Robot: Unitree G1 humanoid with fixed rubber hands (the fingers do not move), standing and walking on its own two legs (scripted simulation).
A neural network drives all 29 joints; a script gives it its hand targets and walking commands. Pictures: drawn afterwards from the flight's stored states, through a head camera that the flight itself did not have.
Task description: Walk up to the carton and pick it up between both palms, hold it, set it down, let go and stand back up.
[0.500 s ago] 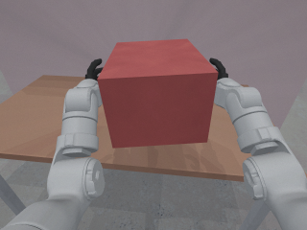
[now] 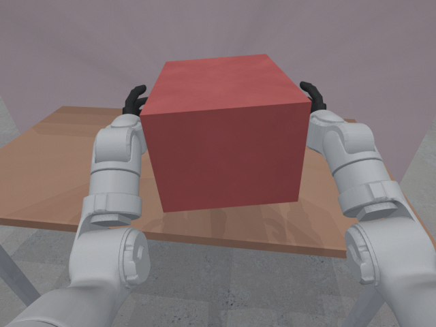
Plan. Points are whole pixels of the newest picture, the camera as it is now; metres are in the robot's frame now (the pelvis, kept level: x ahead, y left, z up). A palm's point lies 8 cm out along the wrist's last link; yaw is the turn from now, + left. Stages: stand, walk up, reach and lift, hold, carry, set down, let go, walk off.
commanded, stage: hold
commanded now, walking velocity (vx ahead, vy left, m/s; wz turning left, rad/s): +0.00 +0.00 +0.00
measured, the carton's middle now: (222, 121) +0.42 +0.00 +0.24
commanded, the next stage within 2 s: set down in 0.62 s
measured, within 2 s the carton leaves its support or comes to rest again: neither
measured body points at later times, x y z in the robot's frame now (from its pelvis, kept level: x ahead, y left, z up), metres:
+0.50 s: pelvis +0.00 +0.00 +0.00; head -0.09 +0.01 +0.44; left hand +0.39 +0.16 +0.25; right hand +0.38 -0.16 +0.26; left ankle +0.02 +0.13 -0.75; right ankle +0.01 -0.14 -0.75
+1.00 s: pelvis +0.00 +0.00 +0.00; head -0.07 +0.01 +0.45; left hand +0.42 +0.17 +0.25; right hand +0.41 -0.15 +0.24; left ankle +0.02 +0.13 -0.75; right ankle +0.01 -0.14 -0.75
